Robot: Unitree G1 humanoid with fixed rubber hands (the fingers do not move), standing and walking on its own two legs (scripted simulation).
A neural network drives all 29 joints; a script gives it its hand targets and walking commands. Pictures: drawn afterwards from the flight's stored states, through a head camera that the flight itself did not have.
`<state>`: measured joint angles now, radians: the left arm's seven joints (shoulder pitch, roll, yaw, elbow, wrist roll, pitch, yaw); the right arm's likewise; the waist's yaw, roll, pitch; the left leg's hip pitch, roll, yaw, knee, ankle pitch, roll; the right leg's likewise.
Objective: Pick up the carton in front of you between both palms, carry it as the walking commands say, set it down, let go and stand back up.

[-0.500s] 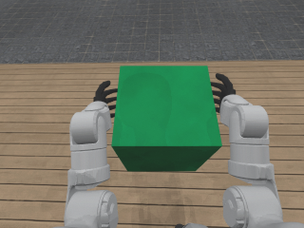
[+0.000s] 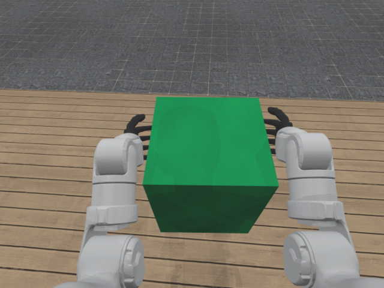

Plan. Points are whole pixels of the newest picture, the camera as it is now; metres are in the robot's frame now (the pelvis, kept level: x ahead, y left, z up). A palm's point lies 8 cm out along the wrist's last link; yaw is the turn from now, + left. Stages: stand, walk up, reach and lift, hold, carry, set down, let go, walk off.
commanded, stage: carry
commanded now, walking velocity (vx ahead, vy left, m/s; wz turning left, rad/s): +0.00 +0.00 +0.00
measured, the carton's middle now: (205, 170) +0.35 +0.00 +0.04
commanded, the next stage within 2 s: none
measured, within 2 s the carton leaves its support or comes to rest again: neither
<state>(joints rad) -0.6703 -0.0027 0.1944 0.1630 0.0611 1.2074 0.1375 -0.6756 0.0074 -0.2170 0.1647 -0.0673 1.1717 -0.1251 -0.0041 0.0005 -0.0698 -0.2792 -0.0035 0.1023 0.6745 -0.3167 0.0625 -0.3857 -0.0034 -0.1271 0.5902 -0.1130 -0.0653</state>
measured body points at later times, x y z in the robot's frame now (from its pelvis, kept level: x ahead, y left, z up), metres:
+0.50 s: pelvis -0.03 +0.00 +0.00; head -0.04 +0.00 +0.45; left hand +0.33 +0.15 +0.11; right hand +0.33 -0.15 +0.12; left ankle -0.09 +0.08 -0.72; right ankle +0.00 -0.09 -0.73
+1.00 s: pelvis -0.05 +0.01 +0.00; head -0.08 +0.01 +0.45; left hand +0.30 +0.16 +0.12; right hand +0.31 -0.15 +0.13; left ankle -0.09 +0.08 -0.72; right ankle +0.00 -0.09 -0.73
